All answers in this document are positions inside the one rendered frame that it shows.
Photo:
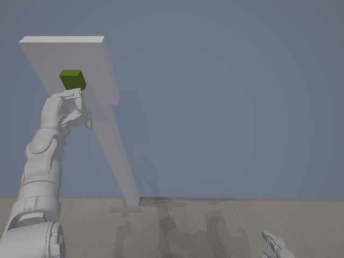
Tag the panel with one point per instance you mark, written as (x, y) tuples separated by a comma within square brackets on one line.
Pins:
[(49, 55)]

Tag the robot left upper arm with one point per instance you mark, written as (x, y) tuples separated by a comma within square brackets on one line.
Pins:
[(43, 240)]

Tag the right robot hand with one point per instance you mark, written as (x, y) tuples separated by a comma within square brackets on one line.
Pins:
[(277, 245)]

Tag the left robot hand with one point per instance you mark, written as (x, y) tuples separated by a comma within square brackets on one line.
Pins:
[(56, 115)]

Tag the button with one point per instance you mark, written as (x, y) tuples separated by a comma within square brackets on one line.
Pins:
[(72, 79)]

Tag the robot left forearm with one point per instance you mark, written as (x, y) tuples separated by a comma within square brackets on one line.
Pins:
[(38, 198)]

